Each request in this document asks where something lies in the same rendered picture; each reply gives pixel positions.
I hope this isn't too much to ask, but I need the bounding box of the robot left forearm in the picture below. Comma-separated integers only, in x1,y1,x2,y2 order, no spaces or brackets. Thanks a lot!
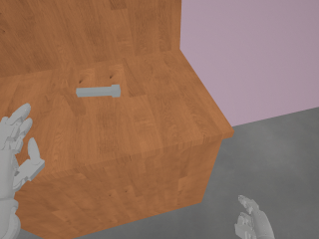
0,198,21,239

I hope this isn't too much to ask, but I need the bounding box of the right robot hand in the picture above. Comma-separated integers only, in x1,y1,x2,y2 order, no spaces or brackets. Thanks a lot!
234,195,274,239

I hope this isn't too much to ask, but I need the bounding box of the left robot hand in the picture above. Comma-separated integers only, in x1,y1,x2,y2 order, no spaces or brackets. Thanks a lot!
0,103,45,199

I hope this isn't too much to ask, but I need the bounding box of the counter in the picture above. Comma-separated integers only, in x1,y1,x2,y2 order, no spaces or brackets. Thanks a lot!
0,0,234,239

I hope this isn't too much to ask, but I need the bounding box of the tap lever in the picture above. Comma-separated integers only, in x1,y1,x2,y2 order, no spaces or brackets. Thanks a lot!
76,84,121,98

